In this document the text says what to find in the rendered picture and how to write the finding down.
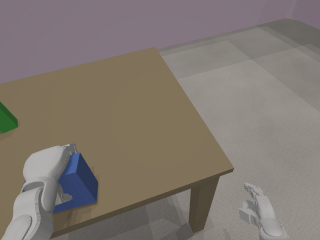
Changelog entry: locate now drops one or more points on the table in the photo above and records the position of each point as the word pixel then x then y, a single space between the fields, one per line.
pixel 133 124

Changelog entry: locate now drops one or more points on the robot left hand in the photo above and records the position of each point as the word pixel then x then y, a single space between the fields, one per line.
pixel 50 163

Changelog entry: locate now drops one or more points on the sponge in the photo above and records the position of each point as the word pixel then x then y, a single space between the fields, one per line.
pixel 78 181

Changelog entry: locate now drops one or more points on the robot right forearm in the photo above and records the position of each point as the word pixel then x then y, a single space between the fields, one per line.
pixel 271 229

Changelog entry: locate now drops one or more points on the robot right hand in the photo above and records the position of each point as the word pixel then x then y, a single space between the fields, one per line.
pixel 251 212

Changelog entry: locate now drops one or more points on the robot left forearm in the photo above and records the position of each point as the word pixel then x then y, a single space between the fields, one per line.
pixel 32 211

